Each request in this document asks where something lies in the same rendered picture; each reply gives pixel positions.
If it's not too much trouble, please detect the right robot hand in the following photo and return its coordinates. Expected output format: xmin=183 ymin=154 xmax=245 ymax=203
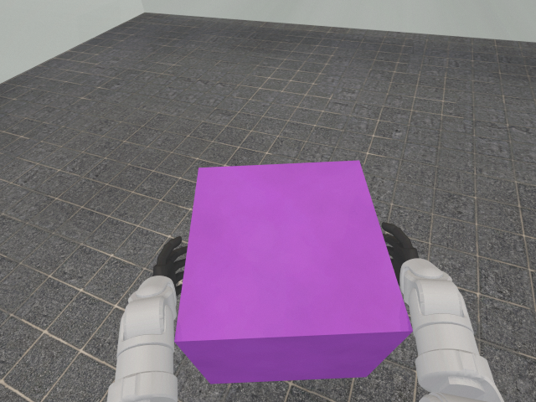
xmin=382 ymin=222 xmax=419 ymax=285

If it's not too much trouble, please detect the carton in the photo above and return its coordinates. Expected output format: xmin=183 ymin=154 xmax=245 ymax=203
xmin=174 ymin=161 xmax=413 ymax=384

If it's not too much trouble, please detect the left robot forearm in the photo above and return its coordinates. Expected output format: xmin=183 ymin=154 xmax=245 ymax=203
xmin=107 ymin=276 xmax=178 ymax=402

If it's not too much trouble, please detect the left robot hand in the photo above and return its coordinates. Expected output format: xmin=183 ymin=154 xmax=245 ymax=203
xmin=152 ymin=236 xmax=188 ymax=296

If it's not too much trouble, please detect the right robot forearm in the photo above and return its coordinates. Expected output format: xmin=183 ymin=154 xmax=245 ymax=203
xmin=399 ymin=258 xmax=504 ymax=402

